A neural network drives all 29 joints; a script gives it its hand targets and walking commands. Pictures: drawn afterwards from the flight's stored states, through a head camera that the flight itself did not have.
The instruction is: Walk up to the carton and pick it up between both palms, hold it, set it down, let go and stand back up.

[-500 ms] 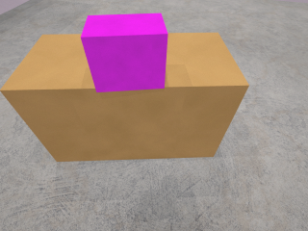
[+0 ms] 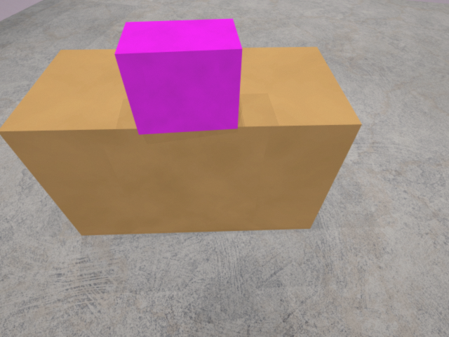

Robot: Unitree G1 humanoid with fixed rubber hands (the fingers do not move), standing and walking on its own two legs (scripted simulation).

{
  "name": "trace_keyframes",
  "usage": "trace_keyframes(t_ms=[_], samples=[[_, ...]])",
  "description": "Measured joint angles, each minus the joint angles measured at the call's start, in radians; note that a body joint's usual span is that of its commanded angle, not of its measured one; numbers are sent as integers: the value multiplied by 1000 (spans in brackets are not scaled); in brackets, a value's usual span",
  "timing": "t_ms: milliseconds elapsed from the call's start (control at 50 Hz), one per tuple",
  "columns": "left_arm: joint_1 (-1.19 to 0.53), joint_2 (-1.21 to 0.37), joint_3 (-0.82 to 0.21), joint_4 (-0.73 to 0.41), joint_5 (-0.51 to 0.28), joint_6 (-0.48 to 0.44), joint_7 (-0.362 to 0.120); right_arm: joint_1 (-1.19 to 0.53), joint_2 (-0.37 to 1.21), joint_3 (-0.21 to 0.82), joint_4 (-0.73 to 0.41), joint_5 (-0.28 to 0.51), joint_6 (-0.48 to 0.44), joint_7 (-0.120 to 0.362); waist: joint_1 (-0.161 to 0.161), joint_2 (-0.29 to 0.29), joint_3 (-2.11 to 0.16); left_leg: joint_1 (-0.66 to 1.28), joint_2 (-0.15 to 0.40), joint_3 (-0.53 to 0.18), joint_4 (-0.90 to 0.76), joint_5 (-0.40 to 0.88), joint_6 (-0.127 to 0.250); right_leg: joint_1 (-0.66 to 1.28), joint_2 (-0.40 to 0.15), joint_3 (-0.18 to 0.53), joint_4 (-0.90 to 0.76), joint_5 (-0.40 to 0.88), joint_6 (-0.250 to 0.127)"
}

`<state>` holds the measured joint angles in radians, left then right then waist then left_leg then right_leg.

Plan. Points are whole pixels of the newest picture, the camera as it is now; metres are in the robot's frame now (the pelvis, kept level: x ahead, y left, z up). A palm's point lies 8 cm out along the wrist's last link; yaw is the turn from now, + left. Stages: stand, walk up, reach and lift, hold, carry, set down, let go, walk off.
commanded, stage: stand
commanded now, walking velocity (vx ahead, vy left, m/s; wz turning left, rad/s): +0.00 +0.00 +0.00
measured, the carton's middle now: (184, 78) +0.80 +0.15 +0.04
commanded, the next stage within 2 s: walk up in 0.08 s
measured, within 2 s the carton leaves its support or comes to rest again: neither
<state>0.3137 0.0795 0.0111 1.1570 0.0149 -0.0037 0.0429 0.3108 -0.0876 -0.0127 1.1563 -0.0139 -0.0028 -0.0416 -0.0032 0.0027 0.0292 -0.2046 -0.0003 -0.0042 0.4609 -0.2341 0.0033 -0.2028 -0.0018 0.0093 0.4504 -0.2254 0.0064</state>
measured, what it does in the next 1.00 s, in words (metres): walks ahead: left foot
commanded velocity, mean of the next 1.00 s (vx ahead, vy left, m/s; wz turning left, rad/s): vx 0.00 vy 0.00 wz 0.00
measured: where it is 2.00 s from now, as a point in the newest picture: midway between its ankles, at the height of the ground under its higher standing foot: (212, 288)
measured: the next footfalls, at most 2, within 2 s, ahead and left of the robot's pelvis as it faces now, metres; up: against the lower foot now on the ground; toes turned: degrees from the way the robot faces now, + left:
left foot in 0.58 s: +0.13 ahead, +0.18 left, +0.00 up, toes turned +10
right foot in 1.06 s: +0.48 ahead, -0.06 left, +0.00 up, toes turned +11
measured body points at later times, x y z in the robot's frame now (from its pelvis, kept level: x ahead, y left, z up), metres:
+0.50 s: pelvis +0.04 +0.03 +0.00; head +0.03 +0.05 +0.45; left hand -0.03 +0.25 -0.16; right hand +0.04 -0.21 -0.14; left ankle +0.07 +0.15 -0.71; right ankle +0.01 -0.12 -0.74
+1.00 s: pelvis +0.24 +0.07 -0.02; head +0.24 +0.09 +0.43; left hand +0.28 +0.31 -0.17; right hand +0.17 -0.14 -0.15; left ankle +0.09 +0.17 -0.74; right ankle +0.42 -0.02 -0.72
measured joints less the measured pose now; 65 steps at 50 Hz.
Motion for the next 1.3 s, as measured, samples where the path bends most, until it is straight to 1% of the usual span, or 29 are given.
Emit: trace_keyframes(t_ms=[280,300,340,380,420,440,480,520,540,560,580,600,640,660,700,740,800,880,940,1000,1040,1060,1080,1120,1140,1160,1180,1240,1300], samples=[[3,7,3,0,1,-4,2,2,-2,6,4,1,-2,1,1,-4,-18,5,9,0,-1,-8,-4,10,9,0,-16,1,-5],[6,8,5,-6,10,-6,-2,8,-3,5,0,-5,-5,4,-2,-1,-22,-5,8,-6,26,-55,3,8,9,-6,1,-41,-10],[19,14,11,-29,30,-16,-7,41,-15,-1,-16,-14,-7,14,-4,13,-45,-47,5,-30,120,-220,17,8,12,-32,27,-160,-33],[27,27,15,-47,38,-28,-5,68,-30,-6,-34,-28,-4,23,8,15,-58,-120,2,-11,262,-277,12,15,1,-54,24,-189,-49],[38,40,18,-54,44,-41,2,83,-52,-12,-55,-40,-7,36,21,13,-54,-190,7,9,378,-273,2,38,-16,-71,-3,-168,-52],[48,48,18,-53,46,-46,3,86,-64,-15,-67,-44,-10,43,24,11,-49,-214,13,14,403,-264,-3,56,-24,-77,-21,-154,-49],[68,68,21,-44,48,-49,3,87,-87,-24,-96,-44,-20,53,22,-1,-36,-232,31,21,388,-224,-8,93,-45,-84,-49,-123,-35],[84,93,26,-30,51,-39,-3,93,-106,-32,-127,-38,-34,58,8,-15,-22,-206,47,31,310,-155,-6,121,-69,-93,-30,-128,-21],[90,106,28,-24,53,-30,-8,101,-115,-36,-142,-35,-42,57,-3,-21,-19,-178,52,39,260,-121,-3,121,-82,-98,16,-174,-19],[97,116,28,-23,54,-20,-14,116,-126,-43,-158,-33,-50,54,-11,-20,-20,-146,50,39,222,-113,-1,107,-94,-100,93,-256,-29],[102,126,24,-28,55,-10,-21,131,-137,-52,-173,-32,-56,48,-20,-17,-23,-137,42,35,213,-89,4,72,-101,-92,199,-360,-45],[97,139,19,-36,54,4,-28,138,-137,-56,-179,-29,-55,38,-32,-25,-16,-156,28,40,267,-81,14,20,-98,-58,336,-423,-47],[71,171,12,-67,47,26,-44,159,-113,-47,-168,-11,-37,17,-46,-48,-7,-159,3,43,329,-135,31,-89,-63,-2,572,-422,-35],[52,185,8,-86,43,27,-50,173,-97,-38,-159,-4,-28,12,-44,-55,-5,-145,-4,40,324,-152,35,-142,-49,-1,649,-380,-27],[15,201,4,-123,40,13,-57,202,-67,-19,-149,-7,-21,13,-35,-60,2,-97,-10,35,273,-147,39,-229,-36,-20,705,-285,-12],[-11,207,3,-152,42,-1,-62,230,-42,-6,-147,-17,-34,18,-31,-65,1,-37,-15,32,199,-132,38,-293,-40,-38,680,-194,1],[-38,201,0,-180,46,-5,-67,264,-14,5,-144,-25,-62,22,-35,-61,-3,49,-17,19,97,-116,37,-358,-51,-48,613,-72,11],[-63,181,-15,-203,45,-2,-70,286,7,18,-149,-26,-78,26,-46,-55,0,133,-15,0,20,-128,28,-398,-65,-50,468,56,15],[-79,162,-27,-216,43,-3,-70,283,7,21,-158,-33,-85,29,-54,-55,17,187,-12,-5,2,-164,15,-383,-67,-59,333,122,7],[-90,138,-30,-230,42,-10,-67,276,-9,22,-172,-43,-85,28,-58,-46,34,232,1,-5,20,-228,-2,-331,-53,-79,218,145,-14],[-91,124,-28,-246,48,-21,-62,278,-23,20,-183,-46,-82,28,-58,-33,40,247,17,-15,70,-294,-18,-269,-37,-94,158,126,-35],[-95,113,-22,-252,51,-30,-58,273,-35,20,-186,-46,-77,29,-50,-11,48,236,37,-23,132,-337,-18,-253,-18,-106,162,105,-47],[-102,101,-17,-259,53,-38,-53,256,-47,20,-188,-43,-69,30,-43,13,65,200,59,-37,240,-344,-5,-257,-1,-124,205,71,-56],[-102,89,-8,-276,31,-41,-44,219,-64,21,-208,-24,-46,29,-25,20,83,75,38,-67,541,-315,6,-253,3,-140,261,8,-69],[-97,85,-6,-279,16,-37,-38,200,-75,18,-219,-20,-39,28,-16,20,86,11,23,-70,667,-298,12,-231,3,-146,250,-3,-72],[-90,84,-5,-281,8,-33,-33,180,-86,14,-231,-16,-37,29,-7,19,88,-49,11,-64,757,-280,17,-202,1,-152,225,-3,-72],[-80,85,-3,-281,6,-33,-29,160,-97,9,-244,-15,-38,30,1,17,89,-104,7,-51,803,-259,23,-170,-1,-158,194,-3,-74],[-30,97,7,-267,13,-48,-28,99,-127,-11,-290,-27,-49,36,19,10,81,-223,18,-18,762,-217,29,-76,-2,-175,88,10,-72],[30,109,13,-239,20,-54,-29,39,-145,-25,-331,-34,-51,37,31,4,70,-281,34,-1,625,-172,18,-16,0,-178,41,-1,-71]])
